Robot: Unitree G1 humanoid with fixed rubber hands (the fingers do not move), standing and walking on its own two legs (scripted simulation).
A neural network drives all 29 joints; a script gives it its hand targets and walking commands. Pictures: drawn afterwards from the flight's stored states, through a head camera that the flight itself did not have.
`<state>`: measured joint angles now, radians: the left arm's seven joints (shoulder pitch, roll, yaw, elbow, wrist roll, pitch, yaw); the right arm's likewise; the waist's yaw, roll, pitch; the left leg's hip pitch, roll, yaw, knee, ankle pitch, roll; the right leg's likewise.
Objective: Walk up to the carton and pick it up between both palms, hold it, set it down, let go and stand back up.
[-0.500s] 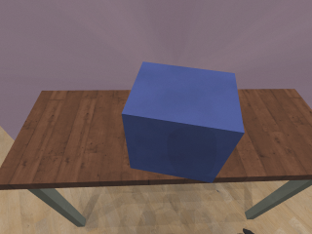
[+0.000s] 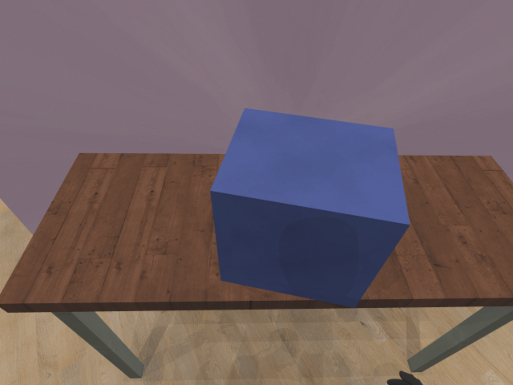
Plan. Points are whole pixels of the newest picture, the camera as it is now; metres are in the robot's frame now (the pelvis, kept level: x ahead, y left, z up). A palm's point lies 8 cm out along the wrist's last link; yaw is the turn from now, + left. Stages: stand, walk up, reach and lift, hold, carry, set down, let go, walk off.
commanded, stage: stand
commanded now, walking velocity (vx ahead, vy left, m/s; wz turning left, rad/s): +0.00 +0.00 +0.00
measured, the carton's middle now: (300, 210) +0.39 -0.06 +0.07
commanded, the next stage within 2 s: none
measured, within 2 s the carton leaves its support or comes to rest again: neither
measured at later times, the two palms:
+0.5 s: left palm out of the picture +0.04 +0.25 -0.12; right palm out of the picture +0.07 -0.25 -0.11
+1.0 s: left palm out of the picture +0.03 +0.25 -0.12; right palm out of the picture +0.05 -0.26 -0.11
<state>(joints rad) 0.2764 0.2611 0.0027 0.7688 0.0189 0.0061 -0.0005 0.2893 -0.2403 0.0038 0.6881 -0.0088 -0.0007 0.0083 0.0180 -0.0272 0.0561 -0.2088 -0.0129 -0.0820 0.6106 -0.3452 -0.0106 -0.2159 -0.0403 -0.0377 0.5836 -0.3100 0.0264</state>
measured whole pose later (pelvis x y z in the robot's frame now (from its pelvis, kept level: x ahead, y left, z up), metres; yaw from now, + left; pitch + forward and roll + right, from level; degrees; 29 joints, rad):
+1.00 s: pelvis -0.02 -0.01 +0.00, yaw +0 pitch -3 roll +0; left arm 0.30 0.25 -0.01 0.87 0.01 0.01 0.00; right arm 0.31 -0.23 0.01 0.80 -0.01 0.00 -0.01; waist 0.02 -0.01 0.06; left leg -0.21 -0.01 -0.09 0.55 -0.29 -0.02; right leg -0.22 -0.04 -0.05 0.54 -0.27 0.01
